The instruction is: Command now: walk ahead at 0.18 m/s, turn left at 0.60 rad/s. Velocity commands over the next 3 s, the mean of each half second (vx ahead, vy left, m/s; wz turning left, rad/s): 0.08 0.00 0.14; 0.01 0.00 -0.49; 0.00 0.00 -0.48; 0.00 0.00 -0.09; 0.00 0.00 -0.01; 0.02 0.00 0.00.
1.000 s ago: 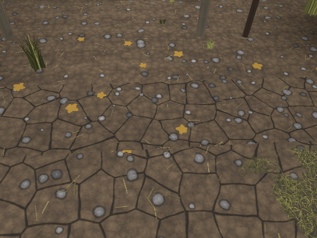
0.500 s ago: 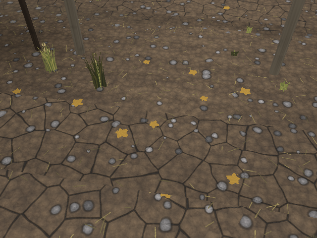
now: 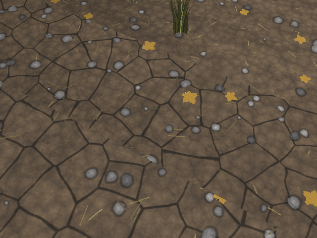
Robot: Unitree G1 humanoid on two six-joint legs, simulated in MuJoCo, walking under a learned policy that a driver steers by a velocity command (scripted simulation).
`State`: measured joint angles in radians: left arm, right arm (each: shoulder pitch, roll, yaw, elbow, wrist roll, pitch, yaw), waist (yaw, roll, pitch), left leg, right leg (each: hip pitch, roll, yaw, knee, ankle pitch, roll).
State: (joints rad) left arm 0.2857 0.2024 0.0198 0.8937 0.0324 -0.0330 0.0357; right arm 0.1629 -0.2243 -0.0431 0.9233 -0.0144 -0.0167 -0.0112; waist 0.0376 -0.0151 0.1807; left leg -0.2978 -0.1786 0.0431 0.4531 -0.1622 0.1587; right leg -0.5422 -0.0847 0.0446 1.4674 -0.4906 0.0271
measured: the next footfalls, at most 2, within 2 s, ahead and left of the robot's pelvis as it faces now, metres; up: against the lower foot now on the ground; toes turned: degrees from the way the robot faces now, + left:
right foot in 0.22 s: +0.25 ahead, -0.14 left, +0.00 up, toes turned +8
left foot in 0.60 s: +0.13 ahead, +0.04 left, +0.00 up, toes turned -5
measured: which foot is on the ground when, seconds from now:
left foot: down 0.00-0.24, up 0.26-0.58, down 0.60-1.00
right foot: up 0.00-0.20, down 0.22-0.60, up 0.62-0.98, down 1.00-1.00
